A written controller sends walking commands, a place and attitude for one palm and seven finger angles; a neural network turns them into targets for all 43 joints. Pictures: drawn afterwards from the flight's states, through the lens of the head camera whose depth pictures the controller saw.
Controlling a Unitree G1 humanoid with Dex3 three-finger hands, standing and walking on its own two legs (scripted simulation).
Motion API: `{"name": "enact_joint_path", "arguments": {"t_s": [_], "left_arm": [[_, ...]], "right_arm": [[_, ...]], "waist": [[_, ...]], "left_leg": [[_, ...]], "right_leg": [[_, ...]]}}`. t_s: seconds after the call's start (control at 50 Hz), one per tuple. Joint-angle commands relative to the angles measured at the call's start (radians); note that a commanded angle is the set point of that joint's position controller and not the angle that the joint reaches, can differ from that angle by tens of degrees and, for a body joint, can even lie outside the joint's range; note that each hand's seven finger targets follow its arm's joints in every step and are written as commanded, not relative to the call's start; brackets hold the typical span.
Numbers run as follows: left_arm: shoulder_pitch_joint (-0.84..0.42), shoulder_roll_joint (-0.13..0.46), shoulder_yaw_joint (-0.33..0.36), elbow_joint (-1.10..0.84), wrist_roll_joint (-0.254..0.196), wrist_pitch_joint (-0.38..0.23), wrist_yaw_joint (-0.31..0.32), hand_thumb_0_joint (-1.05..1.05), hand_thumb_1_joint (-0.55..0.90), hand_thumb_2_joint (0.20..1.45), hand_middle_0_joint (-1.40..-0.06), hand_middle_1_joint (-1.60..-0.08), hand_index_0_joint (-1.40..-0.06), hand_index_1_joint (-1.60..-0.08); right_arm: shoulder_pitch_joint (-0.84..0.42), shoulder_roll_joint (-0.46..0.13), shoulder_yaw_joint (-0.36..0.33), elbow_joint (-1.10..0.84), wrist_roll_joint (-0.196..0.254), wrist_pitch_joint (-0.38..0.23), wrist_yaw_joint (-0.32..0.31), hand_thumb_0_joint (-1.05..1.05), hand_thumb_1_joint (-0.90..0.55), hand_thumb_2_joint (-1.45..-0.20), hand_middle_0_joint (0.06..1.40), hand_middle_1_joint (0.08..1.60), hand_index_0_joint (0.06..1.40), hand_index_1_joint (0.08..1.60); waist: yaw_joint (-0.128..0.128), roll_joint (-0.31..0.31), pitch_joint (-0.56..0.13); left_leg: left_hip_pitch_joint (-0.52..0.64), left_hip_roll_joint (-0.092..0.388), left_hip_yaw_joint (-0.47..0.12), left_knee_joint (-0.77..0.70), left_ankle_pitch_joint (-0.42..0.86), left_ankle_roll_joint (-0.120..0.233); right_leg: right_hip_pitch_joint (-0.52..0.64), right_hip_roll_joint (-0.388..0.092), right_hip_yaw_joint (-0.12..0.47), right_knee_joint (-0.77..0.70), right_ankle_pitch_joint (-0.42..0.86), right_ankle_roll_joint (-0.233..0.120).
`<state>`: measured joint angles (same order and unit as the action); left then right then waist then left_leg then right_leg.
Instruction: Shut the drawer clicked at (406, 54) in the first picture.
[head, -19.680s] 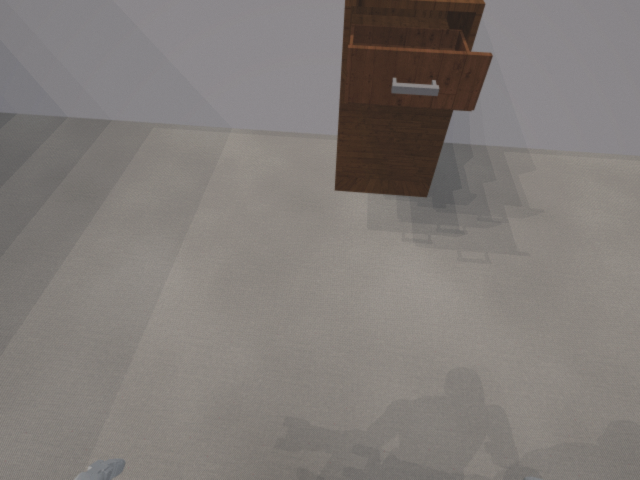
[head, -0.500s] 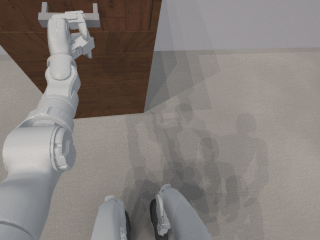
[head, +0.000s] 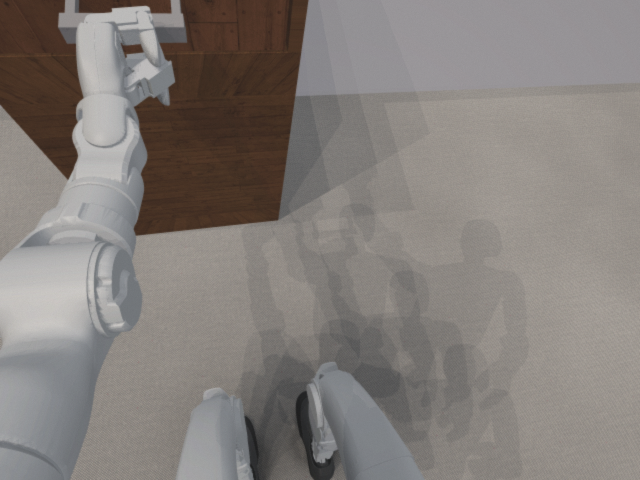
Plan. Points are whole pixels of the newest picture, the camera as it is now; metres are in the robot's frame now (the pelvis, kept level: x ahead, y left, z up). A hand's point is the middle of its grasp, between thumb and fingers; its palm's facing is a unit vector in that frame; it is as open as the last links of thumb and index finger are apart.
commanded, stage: pull the fist back off the drawer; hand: left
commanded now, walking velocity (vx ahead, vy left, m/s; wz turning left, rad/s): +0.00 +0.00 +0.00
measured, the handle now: (125, 15) +0.66 +0.12 +0.07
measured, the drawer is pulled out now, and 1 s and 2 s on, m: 0.00 0.00 0.00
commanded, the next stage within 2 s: draw the hand back to the body in 0.32 s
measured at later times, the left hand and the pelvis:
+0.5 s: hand (154, 78) +0.56 +0.09 +0.07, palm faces +0.02 -1.00 -0.03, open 3.3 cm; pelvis +0.05 -0.01 +0.03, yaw +0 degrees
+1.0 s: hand (37, 180) +0.39 +0.15 +0.17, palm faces +0.01 -0.99 -0.13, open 3.3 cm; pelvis +0.06 -0.01 +0.10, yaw +2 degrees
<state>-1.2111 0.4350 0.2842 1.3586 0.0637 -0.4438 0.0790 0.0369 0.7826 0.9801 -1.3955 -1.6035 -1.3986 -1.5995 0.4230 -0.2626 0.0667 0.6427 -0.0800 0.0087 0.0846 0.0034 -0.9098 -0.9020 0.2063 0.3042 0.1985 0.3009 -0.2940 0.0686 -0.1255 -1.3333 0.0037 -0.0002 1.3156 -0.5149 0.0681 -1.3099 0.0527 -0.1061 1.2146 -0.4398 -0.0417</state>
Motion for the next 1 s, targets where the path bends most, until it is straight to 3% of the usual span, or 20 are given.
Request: {"name": "enact_joint_path", "arguments": {"t_s": [0.0, 0.02, 0.1, 0.16, 0.2, 0.24, 0.34, 0.4, 0.44, 0.5, 0.56, 0.68, 0.74, 0.78, 0.82, 0.86, 0.9, 0.92, 0.96, 0.98], "left_arm": [[-0.502, 0.141, 0.024, -0.299, -0.030, -0.074, 0.008, 0.000, 0.900, 0.900, -1.400, -1.600, -1.400, -1.600], [-0.460, 0.155, 0.041, -0.302, -0.029, -0.073, 0.007, 0.000, 0.900, 0.900, -1.400, -1.600, -1.400, -1.600], [-0.363, 0.038, -0.028, -0.346, -0.040, -0.075, 0.000, 0.000, 0.900, 0.900, -1.400, -1.600, -1.400, -1.600], [-0.262, 0.061, 0.013, -0.347, -0.053, -0.065, 0.006, 0.000, 0.900, 0.900, -1.400, -1.600, -1.400, -1.600], [-0.260, 0.029, -0.009, -0.410, -0.055, -0.081, 0.005, 0.000, 0.900, 0.900, -1.400, -1.600, -1.400, -1.600], [-0.238, 0.050, 0.015, -0.450, -0.061, -0.098, 0.012, 0.000, 0.900, 0.900, -1.400, -1.600, -1.400, -1.600], [-0.198, -0.031, -0.047, -0.449, -0.061, -0.119, -0.002, 0.000, 0.900, 0.900, -1.400, -1.600, -1.400, -1.600], [-0.158, -0.020, -0.038, -0.463, -0.069, -0.121, -0.016, 0.000, 0.900, 0.900, -1.400, -1.600, -1.400, -1.600], [-0.019, 0.016, 0.001, -0.577, -0.088, -0.117, -0.023, 0.000, 0.900, 0.900, -1.400, -1.600, -1.400, -1.600], [0.206, -0.018, -0.030, -0.742, -0.129, -0.070, -0.051, 0.000, 0.900, 0.900, -1.400, -1.600, -1.400, -1.600], [0.356, -0.056, -0.073, -0.904, -0.170, -0.007, -0.080, 0.000, 0.900, 0.900, -1.400, -1.600, -1.400, -1.600], [0.512, -0.128, -0.153, -1.058, -0.210, 0.032, -0.106, 0.000, 0.900, 0.900, -1.400, -1.600, -1.400, -1.600], [0.604, -0.110, -0.153, -1.128, -0.217, 0.038, -0.132, 0.000, 0.900, 0.900, -1.400, -1.600, -1.400, -1.600], [0.693, -0.123, -0.169, -1.144, -0.231, 0.061, -0.159, 0.000, 0.900, 0.900, -1.400, -1.600, -1.400, -1.600], [0.725, -0.117, -0.174, -1.185, -0.242, 0.086, -0.181, 0.000, 0.900, 0.900, -1.400, -1.600, -1.400, -1.600], [0.777, -0.099, -0.153, -1.238, -0.260, 0.112, -0.194, 0.000, 0.900, 0.900, -1.400, -1.600, -1.400, -1.600], [0.806, -0.079, -0.139, -1.306, -0.275, 0.128, -0.204, 0.000, 0.900, 0.900, -1.400, -1.600, -1.400, -1.600], [0.886, -0.008, -0.185, -1.381, -0.178, 0.175, -0.130, 0.000, 0.900, 0.900, -1.400, -1.600, -1.400, -1.600], [0.954, -0.066, -0.226, -1.455, -0.162, 0.237, -0.067, 0.000, 0.900, 0.900, -1.400, -1.600, -1.400, -1.600], [0.971, -0.039, -0.201, -1.464, -0.155, 0.260, -0.043, 0.000, 0.900, 0.900, -1.400, -1.600, -1.400, -1.600]], "right_arm": [[0.205, -0.198, -0.079, -0.037, 0.007, 0.002, -0.004, 0.000, -0.900, -0.900, 0.200, 0.300, 0.200, 0.300], [0.207, -0.200, -0.082, -0.041, 0.009, 0.009, -0.004, 0.000, -0.900, -0.900, 0.200, 0.300, 0.200, 0.300], [0.195, -0.186, -0.092, -0.048, 0.014, 0.025, 0.005, 0.000, -0.900, -0.900, 0.200, 0.300, 0.200, 0.300], [0.188, -0.181, -0.096, -0.055, 0.019, 0.042, 0.004, 0.000, -0.900, -0.900, 0.200, 0.300, 0.200, 0.300], [0.180, -0.172, -0.097, -0.067, 0.020, 0.047, 0.002, 0.000, -0.900, -0.900, 0.200, 0.300, 0.200, 0.300], [0.177, -0.168, -0.103, -0.066, 0.020, 0.053, 0.000, 0.000, -0.900, -0.900, 0.200, 0.300, 0.200, 0.300], [0.165, -0.155, -0.112, -0.057, 0.023, 0.066, -0.001, 0.000, -0.900, -0.900, 0.200, 0.300, 0.200, 0.300], [0.160, -0.154, -0.112, -0.065, 0.024, 0.073, -0.005, 0.000, -0.900, -0.900, 0.200, 0.300, 0.200, 0.300], [0.143, -0.154, -0.119, -0.102, 0.034, 0.083, -0.003, 0.000, -0.900, -0.900, 0.200, 0.300, 0.200, 0.300], [0.114, -0.143, -0.121, -0.155, 0.060, 0.088, -0.004, 0.000, -0.900, -0.900, 0.200, 0.300, 0.200, 0.300], [0.081, -0.133, -0.122, -0.183, 0.090, 0.084, -0.011, 0.000, -0.900, -0.900, 0.200, 0.300, 0.200, 0.300], [0.006, -0.122, -0.114, -0.188, 0.111, 0.040, -0.046, 0.000, -0.900, -0.900, 0.200, 0.300, 0.200, 0.300], [-0.034, -0.118, -0.109, -0.198, 0.117, 0.020, -0.056, 0.000, -0.900, -0.900, 0.200, 0.300, 0.200, 0.300], [-0.065, -0.118, -0.103, -0.214, 0.123, 0.011, -0.061, 0.000, -0.900, -0.900, 0.200, 0.300, 0.200, 0.300], [-0.100, -0.116, -0.097, -0.232, 0.129, 0.002, -0.066, 0.000, -0.900, -0.900, 0.200, 0.300, 0.200, 0.300], [-0.135, -0.118, -0.093, -0.255, 0.133, -0.009, -0.074, 0.000, -0.900, -0.900, 0.200, 0.300, 0.200, 0.300], [-0.170, -0.116, -0.085, -0.274, 0.137, -0.023, -0.082, 0.000, -0.900, -0.900, 0.200, 0.300, 0.200, 0.300], [-0.252, -0.093, -0.086, -0.287, 0.141, 0.008, -0.104, 0.000, -0.900, -0.900, 0.200, 0.300, 0.200, 0.300], [-0.283, -0.082, -0.071, -0.306, 0.139, 0.018, -0.127, 0.000, -0.900, -0.900, 0.200, 0.300, 0.200, 0.300], [-0.295, -0.082, -0.067, -0.299, 0.137, 0.023, -0.137, 0.000, -0.900, -0.900, 0.200, 0.300, 0.200, 0.300]], "waist": [[-0.014, 0.155, -0.591], [0.002, 0.138, -0.606], [0.014, 0.131, -0.585], [0.036, 0.053, -0.566], [0.043, 0.065, -0.578], [0.055, 0.063, -0.593], [0.043, 0.057, -0.559], [0.063, 0.063, -0.582], [0.129, 0.098, -0.686], [0.169, 0.040, -0.714], [0.180, -0.038, -0.621], [0.176, -0.061, -0.415], [0.206, 0.006, -0.393], [0.218, -0.035, -0.347], [0.226, -0.009, -0.312], [0.240, -0.064, -0.302], [0.251, -0.041, -0.280], [0.295, -0.037, -0.296], [0.283, -0.044, -0.208], [0.283, -0.054, -0.172]], "left_leg": [[0.500, 0.018, -0.149, -0.194, 0.188, -0.031], [0.513, 0.021, -0.152, -0.198, 0.207, -0.035], [0.580, 0.027, -0.152, -0.209, 0.280, -0.043], [0.520, 0.015, -0.105, -0.208, 0.301, -0.035], [0.530, 0.011, -0.095, -0.209, 0.330, -0.032], [0.549, 0.009, -0.085, -0.207, 0.386, -0.035], [0.564, 0.005, -0.070, -0.195, 0.444, -0.036], [0.575, 0.000, -0.063, -0.196, 0.488, -0.036], [0.666, -0.001, -0.052, -0.224, 0.587, -0.044], [0.697, -0.003, -0.033, -0.279, 0.669, -0.039], [0.695, -0.002, -0.015, -0.345, 0.653, -0.030], [0.750, -0.008, -0.004, -0.436, 0.519, -0.024], [0.816, -0.010, -0.005, -0.470, 0.549, -0.029], [0.823, -0.010, -0.012, -0.496, 0.534, -0.030], [0.843, -0.012, -0.015, -0.521, 0.513, -0.029], [0.843, -0.014, -0.015, -0.547, 0.465, -0.026], [0.857, -0.017, -0.020, -0.575, 0.441, -0.026], [0.931, -0.013, -0.012, -0.637, 0.441, -0.028], [0.962, -0.005, -0.014, -0.690, 0.402, -0.026], [0.968, -0.002, -0.018, -0.714, 0.375, -0.026]], "right_leg": [[0.243, 0.002, 0.079, -0.153, 0.076, 0.009], [0.254, 0.002, 0.075, -0.150, 0.087, 0.009], [0.251, 0.004, 0.066, -0.156, 0.132, 0.008], [0.346, 0.008, 0.077, -0.176, 0.174, 0.011], [0.376, 0.006, 0.083, -0.171, 0.221, 0.011], [0.414, 0.006, 0.087, -0.172, 0.280, 0.011], [0.425, 0.004, 0.092, -0.174, 0.356, 0.015], [0.465, 0.002, 0.097, -0.167, 0.408, 0.012], [0.560, 0.003, 0.101, -0.180, 0.482, 0.008], [0.731, 0.001, 0.108, -0.222, 0.622, 0.011], [0.835, -0.002, 0.108, -0.288, 0.686, 0.019], [0.848, -0.006, 0.102, -0.385, 0.576, 0.027], [0.874, -0.012, 0.101, -0.407, 0.564, 0.019], [0.892, -0.015, 0.092, -0.431, 0.545, 0.019], [0.899, -0.017, 0.090, -0.446, 0.522, 0.016], [0.940, -0.021, 0.090, -0.470, 0.498, 0.018], [0.964, -0.024, 0.089, -0.485, 0.469, 0.012], [1.032, -0.052, 0.140, -0.548, 0.432, 0.010], [1.042, -0.059, 0.129, -0.603, 0.385, 0.013], [1.051, -0.059, 0.131, -0.628, 0.356, 0.013]]}}
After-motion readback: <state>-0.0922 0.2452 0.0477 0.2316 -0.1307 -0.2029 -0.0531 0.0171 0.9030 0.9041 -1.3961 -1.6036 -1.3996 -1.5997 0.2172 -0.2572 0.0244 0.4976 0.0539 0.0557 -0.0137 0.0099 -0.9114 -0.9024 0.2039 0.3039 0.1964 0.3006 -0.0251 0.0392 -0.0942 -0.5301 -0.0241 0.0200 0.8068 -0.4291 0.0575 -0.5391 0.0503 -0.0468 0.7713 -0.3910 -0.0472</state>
